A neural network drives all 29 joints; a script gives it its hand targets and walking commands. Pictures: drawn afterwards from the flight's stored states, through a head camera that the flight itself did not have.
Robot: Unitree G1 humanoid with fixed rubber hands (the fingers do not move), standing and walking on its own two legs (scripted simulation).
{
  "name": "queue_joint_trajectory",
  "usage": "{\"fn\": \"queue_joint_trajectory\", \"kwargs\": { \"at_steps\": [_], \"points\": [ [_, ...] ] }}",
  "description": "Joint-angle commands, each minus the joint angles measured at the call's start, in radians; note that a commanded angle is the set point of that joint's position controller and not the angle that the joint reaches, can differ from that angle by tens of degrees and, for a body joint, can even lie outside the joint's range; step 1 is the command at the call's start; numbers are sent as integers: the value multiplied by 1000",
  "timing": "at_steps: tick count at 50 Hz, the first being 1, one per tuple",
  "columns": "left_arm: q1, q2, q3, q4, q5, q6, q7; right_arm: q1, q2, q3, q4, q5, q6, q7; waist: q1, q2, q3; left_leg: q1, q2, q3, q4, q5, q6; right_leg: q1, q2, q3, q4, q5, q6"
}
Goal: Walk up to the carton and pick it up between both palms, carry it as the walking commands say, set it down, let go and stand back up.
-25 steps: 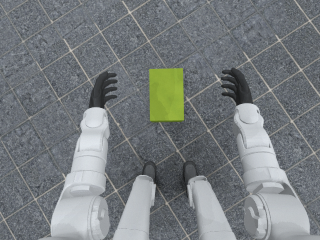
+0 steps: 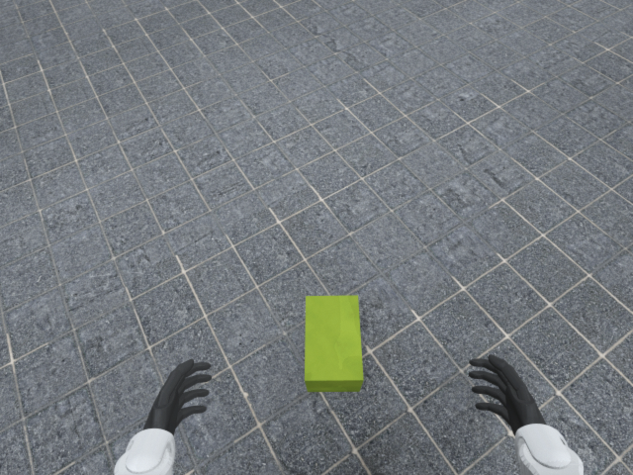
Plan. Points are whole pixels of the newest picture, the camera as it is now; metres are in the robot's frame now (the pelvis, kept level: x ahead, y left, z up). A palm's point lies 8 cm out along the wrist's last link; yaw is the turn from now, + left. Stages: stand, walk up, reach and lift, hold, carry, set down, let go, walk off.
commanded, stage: let go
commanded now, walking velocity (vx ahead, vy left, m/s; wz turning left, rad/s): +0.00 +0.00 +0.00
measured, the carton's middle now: (332, 344) +0.47 +0.01 -0.69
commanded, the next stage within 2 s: stand in 0.48 s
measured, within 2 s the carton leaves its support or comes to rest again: neither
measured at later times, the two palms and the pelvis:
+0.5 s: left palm (161, 436) +0.17 +0.23 -0.07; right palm (543, 437) +0.17 -0.24 -0.07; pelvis +0.01 -0.01 +0.00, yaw +1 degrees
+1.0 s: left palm (128, 448) +0.16 +0.28 -0.10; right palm (583, 457) +0.15 -0.29 -0.09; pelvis +0.03 -0.01 +0.00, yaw +0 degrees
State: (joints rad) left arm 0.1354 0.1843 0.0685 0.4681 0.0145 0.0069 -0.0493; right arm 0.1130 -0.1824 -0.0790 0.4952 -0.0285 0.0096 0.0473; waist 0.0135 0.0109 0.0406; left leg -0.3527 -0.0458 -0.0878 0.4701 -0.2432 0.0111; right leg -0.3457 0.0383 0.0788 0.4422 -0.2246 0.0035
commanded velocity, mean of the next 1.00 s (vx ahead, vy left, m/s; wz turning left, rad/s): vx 0.00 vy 0.00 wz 0.00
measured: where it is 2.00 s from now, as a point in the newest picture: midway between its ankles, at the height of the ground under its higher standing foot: outside the picture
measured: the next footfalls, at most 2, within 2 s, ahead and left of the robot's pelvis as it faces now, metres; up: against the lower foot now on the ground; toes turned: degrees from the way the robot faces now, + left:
none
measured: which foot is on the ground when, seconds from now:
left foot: down 0.00-1.00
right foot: down 0.00-1.00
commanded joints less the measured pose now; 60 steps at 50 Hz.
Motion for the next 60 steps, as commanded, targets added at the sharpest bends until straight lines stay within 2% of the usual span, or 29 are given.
{"fn": "queue_joint_trajectory", "kwargs": {
  "at_steps": [1, 7, 13, 21, 24, 25, 27, 29, 36, 41, 52, 60],
  "points": [
    [16, 87, 2, -125, -11, 5, -10, 16, -85, -19, -124, 3, 2, 11, -10, 8, -139, 152, 16, 64, -87, 161, -38, 199, 8, -75, -67, 116, 2],
    [49, 113, -10, -147, -11, 51, -19, 55, -98, -20, -160, 6, 49, 29, -17, -12, -39, 193, 13, 68, -98, 156, -36, 256, 4, -73, -87, 109, 2],
    [63, 121, -2, -139, 3, 92, -21, 62, -110, -6, -158, 12, 88, 36, -14, -5, 1, 211, 9, 76, -86, 174, -33, 280, -3, -71, -75, 130, 2],
    [76, 127, 1, -132, 13, 110, -21, 79, -111, 8, -151, 19, 103, 26, -23, -6, -34, 214, 2, 67, -53, 253, -32, 296, -4, -63, -44, 246, 6],
    [71, 109, -2, -134, 9, 139, 3, 93, -111, 10, -138, 25, 89, 8, -18, -3, -69, 205, 1, 63, -39, 258, -38, 288, -3, -59, -26, 260, 6],
    [14, 251, 28, -7, 16, 96, 51, 52, -245, -6, -9, -10, 66, -40, 8, -57, -23, 128, 53, 20, -22, 148, -51, 179, -53, -17, -24, 120, 20],
    [22, 241, 20, 26, 29, 56, 70, 58, -230, -6, 14, -20, 40, -67, -12, -17, -23, 140, 62, -11, -43, 18, -33, 121, -61, 22, -40, -40, 6],
    [14, 224, 17, 55, 30, 34, 70, 35, -228, -4, 42, -21, 21, -70, -10, 14, -24, 109, 74, -38, -60, -32, -20, 123, -55, 24, -21, -53, 1],
    [10, 256, 7, 151, 24, 0, 74, 37, -254, 1, 125, -10, -4, -72, -11, -6, -94, 173, 86, -47, -13, 175, -12, 164, -76, 48, 5, 156, -8],
    [12, 277, 3, 204, 20, -6, 79, 44, -278, 5, 172, -6, -8, -76, -12, -10, -100, 201, 93, -47, -6, 269, -11, 191, -83, 55, 7, 240, -11],
    [1, 294, -5, 279, 13, -10, 84, 45, -301, 15, 244, -1, -16, -82, -11, -6, -95, 231, 104, -50, -26, 336, -9, 222, -94, 59, -4, 295, -17],
    [-9, 301, -9, 320, 11, -12, 83, 39, -312, 20, 285, 1, -20, -83, -12, -8, -84, 239, 110, -57, -50, 323, -6, 232, -98, 66, -24, 282, -21]
  ]
}}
